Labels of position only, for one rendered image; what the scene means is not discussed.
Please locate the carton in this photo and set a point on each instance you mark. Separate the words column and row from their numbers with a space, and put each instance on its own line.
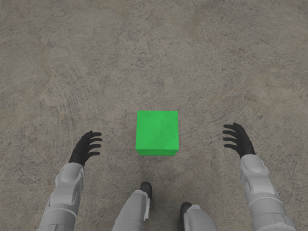
column 157, row 133

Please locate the left robot hand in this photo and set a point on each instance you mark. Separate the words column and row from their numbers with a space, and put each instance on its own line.
column 81, row 151

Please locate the right robot hand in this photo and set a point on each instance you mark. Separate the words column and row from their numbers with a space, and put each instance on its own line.
column 242, row 140

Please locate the robot right thigh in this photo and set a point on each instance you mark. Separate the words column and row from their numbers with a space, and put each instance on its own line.
column 198, row 220

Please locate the robot thigh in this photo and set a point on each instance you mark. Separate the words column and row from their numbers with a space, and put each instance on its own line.
column 198, row 220
column 133, row 214

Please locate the left robot forearm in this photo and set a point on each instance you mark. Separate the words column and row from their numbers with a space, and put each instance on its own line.
column 62, row 208

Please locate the robot left thigh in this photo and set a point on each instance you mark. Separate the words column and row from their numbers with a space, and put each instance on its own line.
column 133, row 214

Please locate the right robot forearm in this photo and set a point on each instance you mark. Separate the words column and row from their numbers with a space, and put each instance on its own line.
column 264, row 203

